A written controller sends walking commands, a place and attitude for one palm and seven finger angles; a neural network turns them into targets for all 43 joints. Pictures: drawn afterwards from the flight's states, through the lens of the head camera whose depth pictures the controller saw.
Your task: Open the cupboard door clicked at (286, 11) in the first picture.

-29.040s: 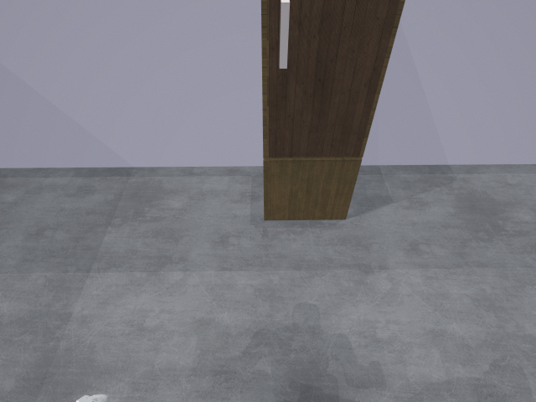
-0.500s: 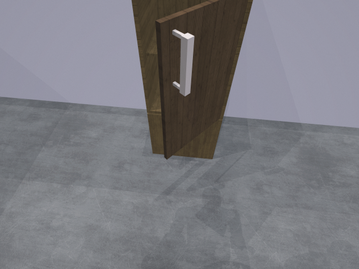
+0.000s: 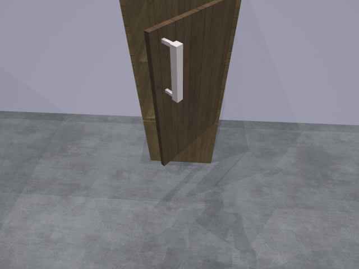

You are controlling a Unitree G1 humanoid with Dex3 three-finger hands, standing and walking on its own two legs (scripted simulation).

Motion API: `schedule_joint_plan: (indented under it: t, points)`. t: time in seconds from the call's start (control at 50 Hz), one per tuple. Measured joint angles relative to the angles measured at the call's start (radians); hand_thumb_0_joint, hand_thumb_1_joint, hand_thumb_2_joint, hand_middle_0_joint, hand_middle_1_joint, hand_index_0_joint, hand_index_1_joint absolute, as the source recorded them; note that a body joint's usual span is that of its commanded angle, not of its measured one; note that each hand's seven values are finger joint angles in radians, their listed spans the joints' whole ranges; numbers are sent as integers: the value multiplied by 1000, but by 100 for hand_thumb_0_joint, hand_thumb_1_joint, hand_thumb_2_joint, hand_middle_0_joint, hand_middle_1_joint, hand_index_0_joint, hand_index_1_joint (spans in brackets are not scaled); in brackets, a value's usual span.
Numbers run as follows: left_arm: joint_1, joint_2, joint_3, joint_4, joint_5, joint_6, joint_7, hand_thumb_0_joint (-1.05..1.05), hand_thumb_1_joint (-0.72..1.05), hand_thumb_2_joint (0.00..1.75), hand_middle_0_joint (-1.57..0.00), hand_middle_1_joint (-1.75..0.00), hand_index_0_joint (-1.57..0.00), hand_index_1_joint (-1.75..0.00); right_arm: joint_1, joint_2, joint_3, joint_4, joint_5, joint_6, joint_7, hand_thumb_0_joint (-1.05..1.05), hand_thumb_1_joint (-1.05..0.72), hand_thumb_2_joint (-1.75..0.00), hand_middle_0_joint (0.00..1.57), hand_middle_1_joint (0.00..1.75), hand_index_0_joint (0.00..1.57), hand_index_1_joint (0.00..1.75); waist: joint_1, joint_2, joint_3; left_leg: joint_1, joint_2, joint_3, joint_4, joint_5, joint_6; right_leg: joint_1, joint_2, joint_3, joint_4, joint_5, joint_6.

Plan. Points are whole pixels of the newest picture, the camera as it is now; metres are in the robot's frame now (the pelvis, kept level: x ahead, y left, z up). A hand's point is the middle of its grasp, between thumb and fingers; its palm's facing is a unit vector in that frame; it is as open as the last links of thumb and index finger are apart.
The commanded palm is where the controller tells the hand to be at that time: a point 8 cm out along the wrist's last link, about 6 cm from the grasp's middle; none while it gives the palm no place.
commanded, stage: let the arm hang, fingers relaxed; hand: left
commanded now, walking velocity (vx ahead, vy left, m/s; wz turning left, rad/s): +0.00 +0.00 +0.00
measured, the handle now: (171, 71) +0.59 +0.05 +0.13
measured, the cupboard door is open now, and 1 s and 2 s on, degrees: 50 50 50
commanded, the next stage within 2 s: look to check the result in 0.12 s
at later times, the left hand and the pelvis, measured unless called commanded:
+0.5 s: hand out of the picture +0.10 +0.23 -0.15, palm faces -0.03 -0.94 -0.33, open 7.4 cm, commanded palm none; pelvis +0.03 -0.01 +0.01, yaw -1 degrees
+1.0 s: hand out of the picture +0.12 +0.22 -0.16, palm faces -0.08 -0.95 -0.30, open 7.4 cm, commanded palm none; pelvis +0.04 -0.01 +0.00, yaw -5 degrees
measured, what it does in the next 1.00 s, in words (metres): stands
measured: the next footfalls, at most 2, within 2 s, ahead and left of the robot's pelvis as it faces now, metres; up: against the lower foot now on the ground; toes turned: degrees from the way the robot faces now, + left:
left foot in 1.56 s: +0.12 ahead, +0.12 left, +0.00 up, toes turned -26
right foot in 1.80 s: +0.02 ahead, -0.17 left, +0.00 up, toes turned -33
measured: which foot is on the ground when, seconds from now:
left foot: down 0.00-1.00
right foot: down 0.00-1.00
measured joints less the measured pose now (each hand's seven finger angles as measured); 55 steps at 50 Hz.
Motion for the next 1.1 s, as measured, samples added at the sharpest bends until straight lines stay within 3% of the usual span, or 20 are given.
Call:
schedule_joint_plan:
  t: [0.4, 0.86, 1.06, 1.1]
  points:
    - [-25, 54, -11, 19, -2, -5, -2, 0, 90, 90, -20, -29, -21, -30, -86, -65, 11, 4, 5, -1, 4, 0, -91, -89, 20, 30, 20, 30, 5, 0, 21, 62, 11, 4, -72, 4, -9, 64, 10, 5, -83, 12, -6]
    - [-18, 51, -15, 24, -4, -3, -1, 1, 90, 90, -20, -29, -21, -30, -85, -59, 17, 11, 6, -1, 1, 0, -91, -89, 20, 30, 20, 30, 10, -8, 15, 93, 16, 17, -92, -14, -12, 90, 15, 18, -104, 1, -8]
    - [30, 13, 14, -55, 0, 56, -4, 0, 90, 90, -20, -29, -21, -30, -60, 7, -9, -83, 2, 24, -19, 0, -91, -89, 20, 30, 20, 30, 21, -25, 27, 27, 46, 114, 58, -106, -14, -42, 47, 107, 102, -73, -10]
    - [36, 5, 20, -75, 0, 67, -10, 0, 90, 90, -20, -29, -20, -30, -48, 20, -13, -99, -2, 25, -20, 0, -91, -89, 20, 30, 20, 30, 28, -33, 40, 20, 51, 142, 85, -122, -14, -98, 40, 84, 225, -126, -12]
